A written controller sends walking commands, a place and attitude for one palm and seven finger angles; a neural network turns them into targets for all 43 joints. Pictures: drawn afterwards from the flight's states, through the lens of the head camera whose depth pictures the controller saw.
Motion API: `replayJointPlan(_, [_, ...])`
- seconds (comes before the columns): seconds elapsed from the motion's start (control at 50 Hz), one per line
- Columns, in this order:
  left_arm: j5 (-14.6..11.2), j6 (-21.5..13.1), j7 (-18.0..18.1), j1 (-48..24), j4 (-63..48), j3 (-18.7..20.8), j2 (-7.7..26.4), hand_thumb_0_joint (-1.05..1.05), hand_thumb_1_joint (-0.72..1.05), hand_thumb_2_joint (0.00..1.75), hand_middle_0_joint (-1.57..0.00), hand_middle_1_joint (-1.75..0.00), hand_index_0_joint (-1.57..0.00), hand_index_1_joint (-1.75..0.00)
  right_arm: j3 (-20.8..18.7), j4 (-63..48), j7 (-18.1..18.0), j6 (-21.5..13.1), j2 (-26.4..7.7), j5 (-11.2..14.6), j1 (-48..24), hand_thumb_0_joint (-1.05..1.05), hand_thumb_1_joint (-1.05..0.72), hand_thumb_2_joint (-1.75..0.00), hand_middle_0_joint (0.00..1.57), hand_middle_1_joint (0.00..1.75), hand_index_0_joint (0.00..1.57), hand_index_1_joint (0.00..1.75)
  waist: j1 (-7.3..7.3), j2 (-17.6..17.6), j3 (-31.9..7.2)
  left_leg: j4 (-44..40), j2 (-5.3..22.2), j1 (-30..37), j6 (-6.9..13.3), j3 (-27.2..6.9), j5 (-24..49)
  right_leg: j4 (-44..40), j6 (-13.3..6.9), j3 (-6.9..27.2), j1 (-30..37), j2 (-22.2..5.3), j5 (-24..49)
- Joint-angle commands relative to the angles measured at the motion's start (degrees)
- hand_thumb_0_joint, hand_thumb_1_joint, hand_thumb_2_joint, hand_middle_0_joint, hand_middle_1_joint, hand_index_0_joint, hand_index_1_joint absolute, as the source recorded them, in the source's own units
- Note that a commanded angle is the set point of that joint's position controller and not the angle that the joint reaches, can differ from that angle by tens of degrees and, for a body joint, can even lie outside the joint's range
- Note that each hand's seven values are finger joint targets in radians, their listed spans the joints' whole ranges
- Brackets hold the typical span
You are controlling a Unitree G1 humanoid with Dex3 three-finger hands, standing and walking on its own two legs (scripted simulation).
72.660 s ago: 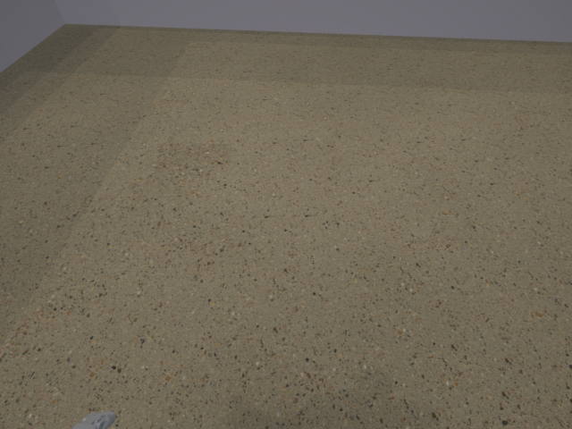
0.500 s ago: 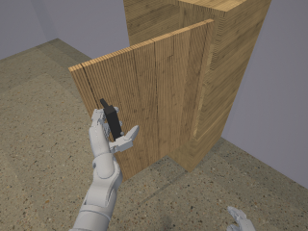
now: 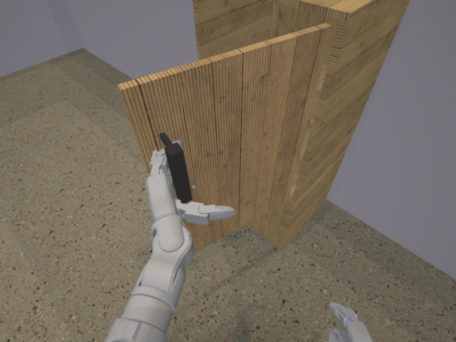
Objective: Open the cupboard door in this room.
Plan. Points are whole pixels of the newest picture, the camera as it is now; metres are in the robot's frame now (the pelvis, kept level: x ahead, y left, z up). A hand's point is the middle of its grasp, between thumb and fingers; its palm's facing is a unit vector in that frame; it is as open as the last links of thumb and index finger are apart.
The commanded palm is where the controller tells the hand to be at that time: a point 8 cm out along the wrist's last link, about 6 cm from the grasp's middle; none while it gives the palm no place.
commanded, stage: slide the hand sideways off the handle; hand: left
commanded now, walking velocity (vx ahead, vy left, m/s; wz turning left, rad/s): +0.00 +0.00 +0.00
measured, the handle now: (174, 168) +0.40 +0.13 +0.09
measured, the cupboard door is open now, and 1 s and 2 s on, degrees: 76 77 77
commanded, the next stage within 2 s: draw the hand back to the body in 1.26 s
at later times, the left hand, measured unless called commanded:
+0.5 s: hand (188, 206) +0.32 +0.09 +0.09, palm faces -0.08 -1.00 +0.00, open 16.2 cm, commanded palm +0.29 +0.16 +0.09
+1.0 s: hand (157, 225) +0.28 +0.14 +0.08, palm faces -0.03 -1.00 -0.03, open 16.1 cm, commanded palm +0.25 +0.20 +0.09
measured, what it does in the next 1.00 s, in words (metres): stands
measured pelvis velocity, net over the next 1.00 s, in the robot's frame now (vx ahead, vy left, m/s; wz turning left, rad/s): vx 0.02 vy -0.02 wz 0.00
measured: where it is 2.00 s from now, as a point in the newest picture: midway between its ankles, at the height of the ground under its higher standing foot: outside the picture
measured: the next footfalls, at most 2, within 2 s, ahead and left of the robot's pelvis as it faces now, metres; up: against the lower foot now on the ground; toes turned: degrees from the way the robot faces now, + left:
none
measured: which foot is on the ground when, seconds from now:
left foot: down 0.00-1.00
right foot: down 0.00-1.00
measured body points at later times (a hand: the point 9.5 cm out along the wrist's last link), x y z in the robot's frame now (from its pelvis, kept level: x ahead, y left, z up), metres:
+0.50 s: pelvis +0.00 +0.00 +0.00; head +0.01 -0.01 +0.45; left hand +0.32 +0.15 +0.09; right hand +0.17 -0.21 -0.09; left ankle +0.00 +0.12 -0.72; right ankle +0.04 -0.11 -0.72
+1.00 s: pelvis +0.02 -0.02 +0.00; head +0.03 -0.03 +0.45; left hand +0.28 +0.19 +0.09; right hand +0.20 -0.24 -0.09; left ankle +0.00 +0.12 -0.72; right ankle +0.04 -0.11 -0.72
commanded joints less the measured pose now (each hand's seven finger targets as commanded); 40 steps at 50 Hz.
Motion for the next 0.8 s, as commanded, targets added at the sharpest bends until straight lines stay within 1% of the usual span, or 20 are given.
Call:
replayJointPlan(0.0, [1.1,-2.7,1.7,-19.5,-13.4,-1.4,-1.7,0.0,-0.5,0.3,-0.15,-0.3,-0.15,-0.3,-2.0,-8.7,0.2,-2.8,-5.7,-0.2,-5.6,0.0,-0.9,-0.9,0.2,0.3,0.2,0.3,-0.72,-5.3,-13.2,-6.4,-0.2,1.4,-0.3,-0.9,8.1,-5.2,-1.1,-0.1,8.0,0.9,3.3])
replayJointPlan(0.04, [1.2,-2.4,1.8,-19.4,-13.3,-1.5,-1.7,0.0,-0.5,0.3,-0.15,-0.3,-0.15,-0.3,-1.9,-8.6,0.2,-2.6,-5.7,-0.1,-5.7,0.0,-0.9,-0.9,0.2,0.3,0.2,0.3,-0.85,-5.1,-12.6,-6.5,-0.1,1.3,-0.3,-1.0,7.9,-5.3,-1.1,-0.1,7.8,1.0,2.9])
replayJointPlan(0.06, [6.6,-4.3,-10.0,-16.8,-12.4,-12.2,2.1,0.0,-0.5,0.3,-0.15,-0.3,-0.15,-0.3,-1.9,-6.9,0.0,-2.6,-7.6,0.0,-1.8,0.0,-0.9,-0.9,0.2,0.3,0.2,0.3,-4.58,-8.8,-11.8,-5.7,0.4,4.1,0.7,-0.8,9.1,-4.3,-1.2,1.3,6.1,0.8,7.7])
replayJointPlan(0.08, [4.6,-6.4,-16.0,-20.0,-14.8,-7.5,6.6,0.0,-0.5,0.3,-0.15,-0.3,-0.15,-0.3,-2.2,-8.4,-0.5,-2.8,-7.6,0.8,-1.1,0.0,-0.9,-0.9,0.2,0.3,0.2,0.3,-3.65,-6.4,-13.7,-5.3,0.1,3.9,0.9,-0.8,10.3,-3.7,-1.5,1.1,6.9,0.6,10.0])
replayJointPlan(0.1, [3.8,-8.0,-20.8,-21.8,-17.7,-8.4,7.1,0.0,-0.5,0.3,-0.15,-0.3,-0.15,-0.3,-2.1,-9.3,-1.0,-3.2,-7.5,1.2,-1.7,0.0,-0.9,-0.9,0.2,0.3,0.2,0.3,-2.94,-3.0,-15.9,-5.2,-0.2,5.2,0.8,-0.7,10.6,-3.0,-1.6,1.5,7.9,0.5,10.6])
replayJointPlan(0.12, [2.1,-8.5,-25.1,-22.7,-17.2,-9.8,6.3,0.0,-0.5,0.3,-0.15,-0.3,-0.15,-0.3,-1.8,-9.7,-1.4,-3.8,-7.3,1.9,-1.5,0.0,-0.9,-0.9,0.2,0.3,0.2,0.3,-3.67,-1.4,-14.8,-5.2,-0.2,5.9,0.7,-1.0,10.5,-2.9,-1.6,1.4,7.1,0.6,10.6])
replayJointPlan(0.16, [-3.4,-8.1,-32.9,-23.6,-14.5,-9.1,6.7,0.0,-0.5,0.3,-0.15,-0.3,-0.15,-0.3,-1.0,-10.0,-2.1,-5.3,-7.6,3.3,-2.0,0.0,-0.9,-0.9,0.2,0.3,0.2,0.3,-4.35,-0.8,-12.6,-5.4,-0.3,5.7,0.6,-2.0,7.5,-3.3,-1.7,0.8,5.7,1.1,7.9])
replayJointPlan(0.18, [-6.7,-7.3,-34.9,-23.3,-13.5,-7.2,6.5,0.0,-0.5,0.3,-0.15,-0.3,-0.15,-0.3,-0.7,-10.5,-2.4,-6.1,-7.7,4.0,-2.5,0.0,-0.9,-0.9,0.2,0.3,0.2,0.3,-3.74,-1.8,-11.9,-5.7,-0.5,4.6,0.5,-2.3,5.3,-3.8,-1.6,0.5,5.8,1.3,5.8])
replayJointPlan(0.2, [-9.2,-6.5,-35.6,-22.8,-12.3,-5.1,6.8,0.0,-0.5,0.3,-0.15,-0.3,-0.15,-0.3,-0.5,-10.6,-2.6,-6.9,-7.8,4.4,-2.8,0.0,-0.9,-0.9,0.2,0.3,0.2,0.3,-3.4,-4.0,-10.8,-6.1,-0.6,3.5,0.4,-2.8,3.6,-4.3,-1.4,0.1,5.6,1.5,3.9])
replayJointPlan(0.22, [-10.6,-6.1,-35.6,-21.3,-12.2,-3.7,7.0,0.0,-0.5,0.3,-0.15,-0.3,-0.15,-0.3,-0.5,-10.8,-2.4,-7.7,-7.9,4.8,-3.3,0.0,-0.9,-0.9,0.2,0.3,0.2,0.3,-2.63,-2.7,-10.4,-6.5,-0.6,3.2,0.2,-2.9,2.7,-4.5,-1.4,-0.1,5.3,1.6,2.3])
replayJointPlan(0.26, [-11.5,-5.5,-34.2,-17.8,-12.0,-2.0,6.8,0.0,-0.5,0.3,-0.15,-0.3,-0.15,-0.3,-0.6,-10.7,-1.6,-9.0,-7.9,4.9,-2.6,0.0,-0.9,-0.9,0.2,0.3,0.2,0.3,-1.49,-3.9,-10.2,-6.9,-0.6,2.7,-0.2,-3.4,3.8,-3.7,-1.3,-1.0,5.4,1.6,2.6])
replayJointPlan(0.34, [-9.3,-5.6,-31.1,-11.1,-15.9,0.0,9.0,0.0,-0.5,0.3,-0.15,-0.3,-0.15,-0.3,-1.0,-11.7,0.4,-10.2,-8.0,4.4,-1.9,0.0,-0.9,-0.9,0.2,0.3,0.2,0.3,0.27,-3.7,-12.2,-6.7,-0.4,3.0,-0.5,-2.8,7.6,-2.7,-1.2,-0.7,6.9,1.3,5.4])
replayJointPlan(0.42, [-7.8,-5.1,-30.7,-6.4,-18.3,3.3,13.4,0.0,-0.5,0.3,-0.15,-0.3,-0.15,-0.3,-1.0,-12.4,0.7,-9.6,-8.3,4.2,-2.4,0.0,-0.9,-0.9,0.2,0.3,0.2,0.3,1.0,-5.0,-10.5,-6.7,-0.4,1.1,-0.1,-1.6,6.7,-3.3,-1.2,0.3,8.6,1.2,5.4])
replayJointPlan(0.46, [-8.1,-4.8,-31.0,-5.3,-20.4,4.4,14.0,0.0,-0.5,0.3,-0.15,-0.3,-0.15,-0.3,-0.9,-13.1,0.6,-9.4,-8.0,4.1,-3.0,0.0,-0.9,-0.9,0.2,0.3,0.2,0.3,1.19,-4.8,-10.5,-6.9,-0.5,0.7,0.1,-1.2,6.1,-3.6,-1.0,0.7,9.6,1.1,5.5])
replayJointPlan(0.52, [-8.4,-4.5,-31.3,-0.6,-23.0,8.3,17.6,0.0,-0.5,0.3,-0.15,-0.3,-0.15,-0.3,-0.8,-13.7,0.2,-8.8,-7.8,4.1,-3.7,0.0,-0.9,-0.9,0.2,0.3,0.2,0.3,2.28,-3.3,-10.8,-7.0,-0.7,0.3,0.1,-0.5,6.9,-4.1,-1.2,1.4,11.7,1.1,6.5])
replayJointPlan(0.56, [-8.7,-5.0,-31.7,-2.5,-26.7,5.7,15.4,0.0,-0.5,0.3,-0.15,-0.3,-0.15,-0.3,-0.5,-13.9,0.0,-9.1,-7.3,4.2,-4.2,0.0,-0.9,-0.9,0.2,0.3,0.2,0.3,0.99,-0.5,-10.1,-6.9,-0.7,1.6,0.1,-0.5,7.1,-4.0,-1.1,1.1,10.4,1.2,7.0])
replayJointPlan(0.62, [-9.7,-5.5,-32.6,1.4,-27.6,6.8,16.4,0.0,-0.5,0.3,-0.15,-0.3,-0.15,-0.3,-0.7,-13.7,-0.4,-9.8,-7.6,4.0,-3.6,0.0,-0.9,-0.9,0.2,0.3,0.2,0.3,0.58,-4.0,-10.6,-6.1,-0.6,1.5,0.4,-0.6,8.0,-4.1,-0.7,1.1,11.0,1.5,8.5])
replayJointPlan(0.64, [-10.1,-5.7,-33.1,1.2,-28.4,6.9,16.4,0.0,-0.5,0.3,-0.15,-0.3,-0.15,-0.3,-0.7,-13.5,-0.5,-10.1,-7.6,4.1,-3.7,0.0,-0.9,-0.9,0.2,0.3,0.2,0.3,0.38,-2.8,-10.7,-6.0,-0.8,1.5,0.4,-0.6,7.8,-4.2,-0.6,1.3,10.9,1.3,8.6])
replayJointPlan(0.68, [-10.5,-5.7,-34.0,1.9,-27.8,7.6,17.2,0.0,-0.5,0.3,-0.15,-0.3,-0.15,-0.3,-0.6,-13.1,-0.7,-10.5,-7.8,4.1,-3.6,0.0,-0.9,-0.9,0.2,0.3,0.2,0.3,0.06,-3.9,-9.8,-5.6,-1.0,0.8,0.5,-0.6,7.0,-4.5,-0.4,1.6,10.8,1.3,8.2])
replayJointPlan(0.78, [-11.9,-5.7,-36.3,7.0,-29.0,10.8,19.5,0.0,-0.5,0.3,-0.15,-0.3,-0.15,-0.3,-0.8,-13.3,-1.1,-11.5,-7.9,4.2,-3.7,0.0,-0.9,-0.9,0.2,0.3,0.2,0.3,1.17,-2.6,-11.5,-5.1,-1.4,0.7,0.5,-0.4,8.7,-4.0,-0.5,2.0,12.7,1.0,10.7])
